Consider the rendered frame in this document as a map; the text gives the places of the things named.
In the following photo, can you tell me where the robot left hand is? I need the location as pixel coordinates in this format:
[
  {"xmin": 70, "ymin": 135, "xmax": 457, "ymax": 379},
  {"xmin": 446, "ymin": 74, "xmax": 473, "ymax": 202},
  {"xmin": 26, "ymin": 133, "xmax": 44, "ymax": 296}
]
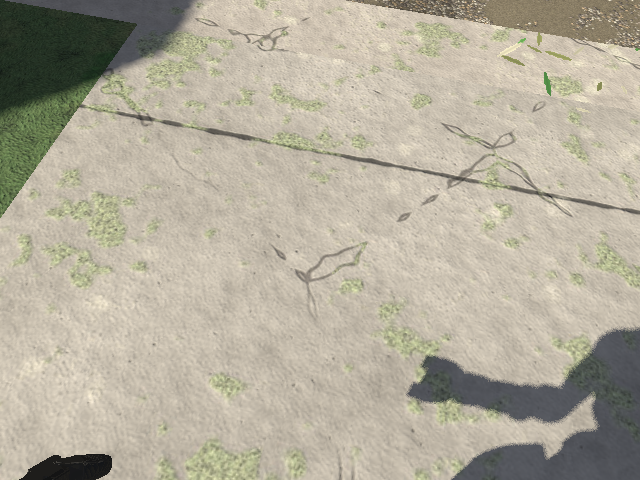
[{"xmin": 19, "ymin": 454, "xmax": 112, "ymax": 480}]

